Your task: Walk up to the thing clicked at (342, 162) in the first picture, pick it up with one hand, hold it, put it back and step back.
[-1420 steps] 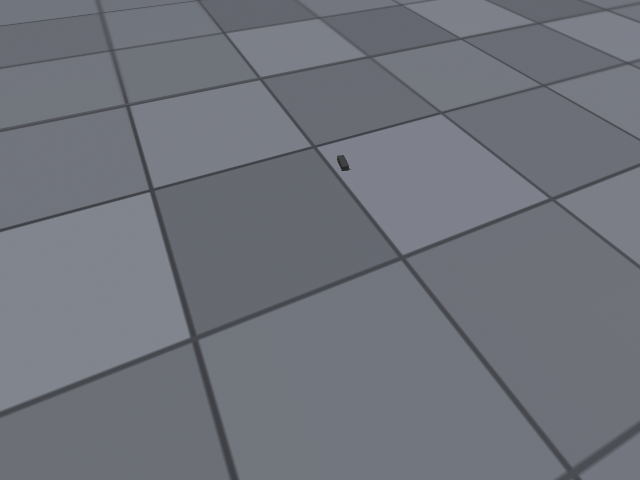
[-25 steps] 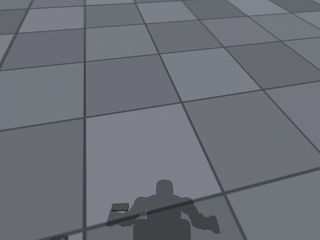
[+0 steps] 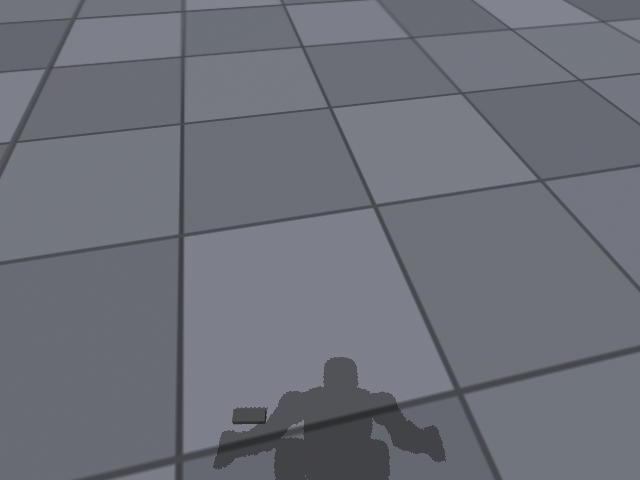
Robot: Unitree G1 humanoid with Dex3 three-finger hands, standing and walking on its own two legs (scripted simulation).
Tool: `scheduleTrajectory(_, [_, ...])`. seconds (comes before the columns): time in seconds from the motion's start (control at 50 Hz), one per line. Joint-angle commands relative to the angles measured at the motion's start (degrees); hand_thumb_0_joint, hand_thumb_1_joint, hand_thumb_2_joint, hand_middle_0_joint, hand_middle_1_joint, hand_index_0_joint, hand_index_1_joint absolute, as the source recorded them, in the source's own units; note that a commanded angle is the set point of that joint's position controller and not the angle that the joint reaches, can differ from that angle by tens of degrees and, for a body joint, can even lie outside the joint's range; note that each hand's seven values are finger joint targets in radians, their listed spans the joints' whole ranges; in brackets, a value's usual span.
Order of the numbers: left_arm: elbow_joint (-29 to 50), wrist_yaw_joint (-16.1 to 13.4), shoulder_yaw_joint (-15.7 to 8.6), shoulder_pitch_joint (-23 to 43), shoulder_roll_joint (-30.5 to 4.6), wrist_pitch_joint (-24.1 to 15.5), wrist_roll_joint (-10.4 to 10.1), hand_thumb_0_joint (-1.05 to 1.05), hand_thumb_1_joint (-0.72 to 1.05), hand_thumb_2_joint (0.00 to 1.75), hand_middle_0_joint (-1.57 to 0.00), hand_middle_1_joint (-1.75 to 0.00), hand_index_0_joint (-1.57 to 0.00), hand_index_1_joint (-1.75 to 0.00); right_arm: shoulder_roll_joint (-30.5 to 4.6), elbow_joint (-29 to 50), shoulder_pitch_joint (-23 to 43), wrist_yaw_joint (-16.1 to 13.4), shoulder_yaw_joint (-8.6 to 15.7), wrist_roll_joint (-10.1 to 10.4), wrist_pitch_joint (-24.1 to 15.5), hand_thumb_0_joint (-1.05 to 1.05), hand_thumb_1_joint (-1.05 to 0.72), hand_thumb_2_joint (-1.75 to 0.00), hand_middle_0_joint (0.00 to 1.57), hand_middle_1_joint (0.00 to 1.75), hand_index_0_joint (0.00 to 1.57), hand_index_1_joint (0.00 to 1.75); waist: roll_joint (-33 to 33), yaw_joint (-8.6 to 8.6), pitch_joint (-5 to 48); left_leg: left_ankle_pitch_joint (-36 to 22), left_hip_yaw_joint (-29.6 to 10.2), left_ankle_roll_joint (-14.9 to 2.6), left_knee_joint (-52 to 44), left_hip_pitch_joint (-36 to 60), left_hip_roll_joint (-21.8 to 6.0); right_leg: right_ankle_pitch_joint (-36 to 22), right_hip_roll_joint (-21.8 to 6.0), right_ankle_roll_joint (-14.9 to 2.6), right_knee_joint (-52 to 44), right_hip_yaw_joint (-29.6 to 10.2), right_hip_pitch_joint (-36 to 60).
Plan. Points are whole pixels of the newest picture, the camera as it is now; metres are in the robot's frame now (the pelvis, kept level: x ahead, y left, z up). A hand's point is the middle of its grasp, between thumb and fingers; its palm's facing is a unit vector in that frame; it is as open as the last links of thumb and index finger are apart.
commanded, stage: walk up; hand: left
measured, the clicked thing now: (249, 416) +0.42 +0.22 -0.77
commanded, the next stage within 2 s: stand in 0.54 s
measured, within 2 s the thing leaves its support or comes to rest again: neither
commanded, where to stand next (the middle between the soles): +0.04 -0.03 m, yaw +2 degrees
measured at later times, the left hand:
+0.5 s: hand out of the picture +0.10 +0.24 -0.16, palm faces +0.01 -0.95 -0.32, open 7.3 cm
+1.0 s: hand out of the picture +0.09 +0.24 -0.15, palm faces -0.01 -0.94 -0.34, open 7.3 cm
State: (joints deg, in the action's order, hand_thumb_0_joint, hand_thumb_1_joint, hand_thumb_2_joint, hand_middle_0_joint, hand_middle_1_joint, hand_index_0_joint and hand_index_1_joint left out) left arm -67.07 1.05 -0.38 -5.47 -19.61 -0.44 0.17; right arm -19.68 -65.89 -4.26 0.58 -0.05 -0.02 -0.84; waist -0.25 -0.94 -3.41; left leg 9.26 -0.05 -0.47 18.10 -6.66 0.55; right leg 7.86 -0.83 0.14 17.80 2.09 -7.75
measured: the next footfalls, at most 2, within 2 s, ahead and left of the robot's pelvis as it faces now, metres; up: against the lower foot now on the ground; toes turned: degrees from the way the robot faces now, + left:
left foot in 1.88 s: -0.03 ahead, +0.14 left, +0.00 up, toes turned +0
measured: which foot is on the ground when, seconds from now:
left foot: down 0.00-1.00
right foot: down 0.00-1.00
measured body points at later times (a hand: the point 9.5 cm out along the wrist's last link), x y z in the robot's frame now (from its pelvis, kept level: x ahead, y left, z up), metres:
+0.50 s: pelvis +0.01 -0.01 +0.00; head +0.02 -0.01 +0.45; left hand +0.10 +0.29 -0.13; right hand +0.10 -0.31 -0.13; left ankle +0.01 +0.11 -0.75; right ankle +0.02 -0.12 -0.75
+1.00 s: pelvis +0.02 -0.01 +0.00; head +0.03 -0.02 +0.45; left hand +0.09 +0.29 -0.13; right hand +0.09 -0.31 -0.14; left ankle +0.01 +0.11 -0.75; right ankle +0.02 -0.12 -0.75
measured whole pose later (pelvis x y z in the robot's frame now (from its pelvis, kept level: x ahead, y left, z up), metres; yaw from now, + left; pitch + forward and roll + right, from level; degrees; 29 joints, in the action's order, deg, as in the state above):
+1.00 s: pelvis +0.02 -0.01 +0.00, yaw +0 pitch -2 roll +0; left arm -65.2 0.5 0.3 -6.0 -19.7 -0.9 0.3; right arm -20.2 -65.4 -6.3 0.2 0.1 -0.5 -0.5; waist -0.5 -0.3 -2.7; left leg 10.0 -0.7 0.7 16.8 -4.8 -0.4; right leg 9.4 0.1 -0.9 17.6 2.7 -6.3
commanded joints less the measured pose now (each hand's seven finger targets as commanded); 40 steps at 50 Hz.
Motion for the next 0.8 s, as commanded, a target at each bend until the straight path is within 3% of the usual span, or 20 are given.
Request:
scheduleTrajectory(0.0, [3.35, -0.97, -2.39, 3.27, -12.06, -1.43, 0.19, 0.00, 0.90, 0.90, -0.20, -0.30, -0.20, -0.30, -12.50, 3.15, 2.75, -0.74, 2.16, -0.02, -1.30, 0.00, -0.90, -0.90, 0.20, 0.30, 0.20, 0.30, 0.62, 0.67, 5.64, -3.19, -6.54, -0.77, -3.56, -0.03, -7.75, -1.82, -6.72, -0.76, -3.32, -6.63, 1.76])
scheduleTrajectory(0.26, [3.91, -1.28, -2.82, 3.43, -11.55, -1.25, 0.14, 0.00, 0.90, 0.90, -0.20, -0.30, -0.20, -0.30, -12.11, 2.83, 1.76, -1.04, 2.18, -0.10, -1.08, 0.00, -0.90, -0.90, 0.20, 0.30, 0.20, 0.30, 0.38, 0.69, 6.08, -8.19, -6.20, -0.72, -2.84, -0.59, -7.85, -6.52, -7.10, -0.72, -2.53, -5.81, 4.43])
scheduleTrajectory(0.44, [4.20, -1.27, -3.10, 4.47, -11.70, -0.98, 0.30, 0.00, 0.90, 0.90, -0.20, -0.30, -0.20, -0.30, -12.22, 3.06, 1.60, -1.20, 2.35, -0.28, -1.03, 0.00, -0.90, -0.90, 0.20, 0.30, 0.20, 0.30, -0.01, 1.09, 4.74, -7.24, -6.22, -0.55, -3.57, -1.48, -7.80, -5.40, -6.88, -1.00, -2.39, -5.68, 4.20])
scheduleTrajectory(0.5, [4.32, -1.22, -3.12, 3.74, -11.86, -1.03, 0.37, 0.00, 0.90, 0.90, -0.20, -0.30, -0.20, -0.30, -12.05, 3.40, 1.82, -1.16, 2.28, -0.23, -1.10, 0.00, -0.90, -0.90, 0.20, 0.30, 0.20, 0.30, 0.25, 0.69, 5.72, -7.52, -6.01, -0.75, -3.14, -0.27, -7.79, -5.32, -6.90, -1.02, -2.53, -5.95, 4.14])
scheduleTrajectory(0.52, [4.66, -1.26, -2.52, 3.38, -11.74, -1.35, 0.50, 0.00, 0.90, 0.90, -0.20, -0.30, -0.20, -0.30, -12.43, 3.77, 2.15, -1.19, 2.23, -0.70, -1.23, 0.00, -0.90, -0.90, 0.20, 0.30, 0.20, 0.30, -0.91, 0.73, 7.81, -9.62, -5.93, -0.48, -2.87, 1.37, -8.31, -7.78, -7.48, -1.15, -2.24, -6.16, 5.13])
scheduleTrajectory(0.7, [5.14, -1.51, -2.10, 3.70, -12.18, -1.69, 0.38, 0.00, 0.90, 0.90, -0.20, -0.30, -0.20, -0.30, -12.49, 3.86, 1.22, -1.06, 2.21, -0.57, -1.04, 0.00, -0.90, -0.90, 0.20, 0.30, 0.20, 0.30, 0.56, 1.08, 6.19, -8.02, -5.84, -0.44, -3.26, 1.03, -8.11, -7.15, -7.46, -1.04, -3.01, -6.21, 4.35])
scheduleTrajectory(0.78, [5.22, -1.61, -2.03, 3.72, -12.41, -1.68, 0.25, 0.00, 0.90, 0.90, -0.20, -0.30, -0.20, -0.30, -12.10, 3.82, 0.55, -1.01, 2.15, -0.60, -0.84, 0.00, -0.90, -0.90, 0.20, 0.30, 0.20, 0.30, 1.19, 1.18, 4.41, -5.17, -5.79, -0.30, -3.66, 0.01, -7.87, -3.95, -7.33, -1.14, -3.54, -6.33, 3.26])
